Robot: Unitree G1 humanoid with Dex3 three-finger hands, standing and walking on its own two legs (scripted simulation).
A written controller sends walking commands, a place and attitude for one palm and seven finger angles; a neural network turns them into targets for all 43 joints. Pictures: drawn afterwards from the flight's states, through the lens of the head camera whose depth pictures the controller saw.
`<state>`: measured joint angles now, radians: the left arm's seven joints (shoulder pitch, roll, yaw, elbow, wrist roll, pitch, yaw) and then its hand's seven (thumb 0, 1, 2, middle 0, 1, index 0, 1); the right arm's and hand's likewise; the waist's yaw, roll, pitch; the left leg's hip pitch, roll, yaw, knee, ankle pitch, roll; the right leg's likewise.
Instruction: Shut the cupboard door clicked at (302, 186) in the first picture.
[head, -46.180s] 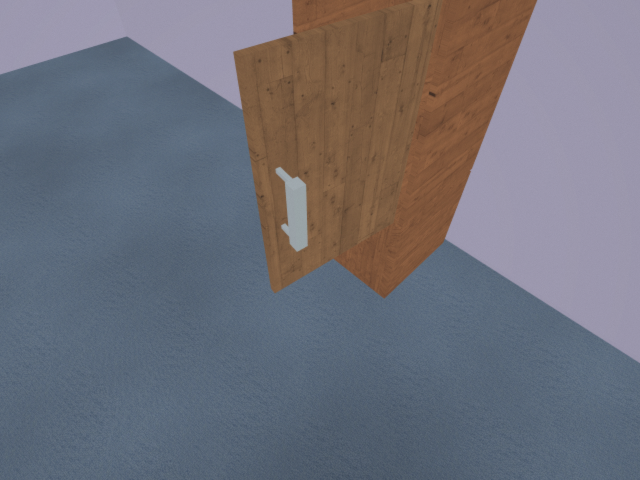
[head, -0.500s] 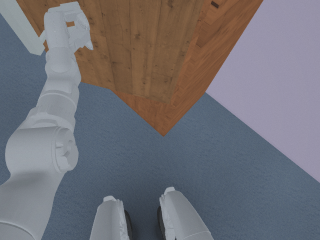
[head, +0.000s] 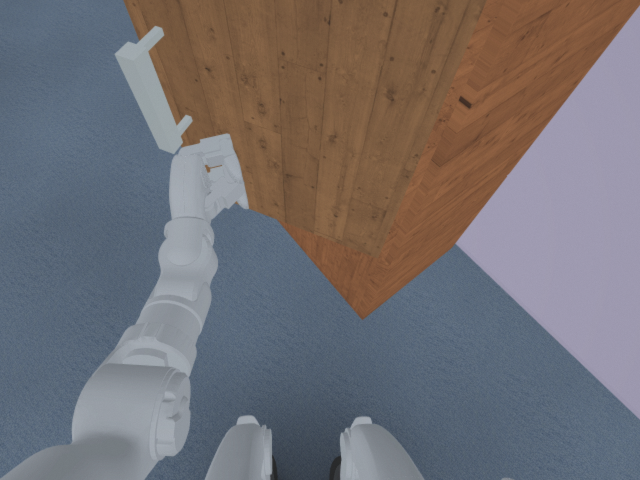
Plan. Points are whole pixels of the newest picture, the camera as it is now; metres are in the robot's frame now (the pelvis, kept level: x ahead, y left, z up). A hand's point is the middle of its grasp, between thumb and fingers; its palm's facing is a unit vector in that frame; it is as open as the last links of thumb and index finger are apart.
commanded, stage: pull the fist back off the door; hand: left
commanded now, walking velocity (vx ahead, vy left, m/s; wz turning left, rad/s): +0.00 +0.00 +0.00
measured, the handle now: (163, 93) +0.63 +0.20 +0.05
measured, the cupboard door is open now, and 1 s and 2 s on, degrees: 29 29 29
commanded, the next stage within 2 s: draw the hand back to the body in 0.04 s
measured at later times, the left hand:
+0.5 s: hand (178, 198) +0.41 +0.13 +0.11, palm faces +0.03 -1.00 -0.03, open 3.1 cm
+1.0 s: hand out of the picture +0.29 +0.22 +0.19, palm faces +0.19 -0.95 -0.25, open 3.6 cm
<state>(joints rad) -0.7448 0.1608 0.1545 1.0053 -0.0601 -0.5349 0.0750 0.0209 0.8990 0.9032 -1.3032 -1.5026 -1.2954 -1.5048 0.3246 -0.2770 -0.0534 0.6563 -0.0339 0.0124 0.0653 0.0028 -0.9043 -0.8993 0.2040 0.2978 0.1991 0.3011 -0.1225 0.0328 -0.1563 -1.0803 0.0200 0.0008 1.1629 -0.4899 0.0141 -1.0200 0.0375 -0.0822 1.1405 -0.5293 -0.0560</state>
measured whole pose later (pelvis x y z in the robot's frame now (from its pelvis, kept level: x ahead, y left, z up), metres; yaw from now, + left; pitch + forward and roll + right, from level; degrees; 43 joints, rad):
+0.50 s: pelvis +0.01 +0.00 +0.04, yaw +0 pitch +14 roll +0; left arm -0.39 0.19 0.13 0.64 -0.17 -0.36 -0.03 0.02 0.90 0.90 -1.30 -1.50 -1.30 -1.50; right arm 0.38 -0.24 0.00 0.63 0.04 0.05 0.01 0.01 -0.90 -0.90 0.21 0.30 0.20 0.30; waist -0.05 0.05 -0.13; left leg -0.77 0.02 0.03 0.94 -0.42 0.02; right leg -0.72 0.04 -0.05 0.93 -0.46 -0.05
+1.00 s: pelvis +0.02 +0.03 +0.09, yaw +1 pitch -1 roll -1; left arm 0.13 0.29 0.07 -0.05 -0.08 -0.02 0.07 0.02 0.89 0.90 -0.93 -1.09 -0.92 -1.10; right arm 0.15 -0.21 0.06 0.54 0.06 0.03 -0.09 0.01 -0.90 -0.90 0.21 0.30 0.20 0.30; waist 0.04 0.05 -0.03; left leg -0.25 -0.03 0.03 0.53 -0.27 0.05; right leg -0.19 0.01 -0.04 0.49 -0.30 -0.01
